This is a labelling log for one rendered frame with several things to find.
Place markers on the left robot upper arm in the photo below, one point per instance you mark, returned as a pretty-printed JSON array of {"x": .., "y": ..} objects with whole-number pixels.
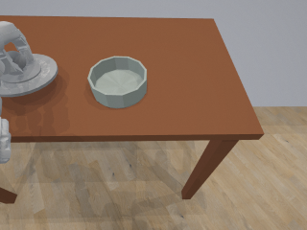
[{"x": 5, "y": 141}]

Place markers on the left robot hand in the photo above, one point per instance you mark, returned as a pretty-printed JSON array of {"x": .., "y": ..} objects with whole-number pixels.
[{"x": 11, "y": 34}]

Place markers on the table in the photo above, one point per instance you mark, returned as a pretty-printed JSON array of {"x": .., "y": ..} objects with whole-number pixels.
[{"x": 194, "y": 92}]

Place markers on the lid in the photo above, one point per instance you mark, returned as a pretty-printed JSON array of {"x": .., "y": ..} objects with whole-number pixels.
[{"x": 36, "y": 75}]

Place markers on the pot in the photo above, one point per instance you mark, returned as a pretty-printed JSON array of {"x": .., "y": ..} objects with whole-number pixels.
[{"x": 118, "y": 82}]

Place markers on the knob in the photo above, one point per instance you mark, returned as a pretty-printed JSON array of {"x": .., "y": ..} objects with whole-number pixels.
[{"x": 18, "y": 59}]

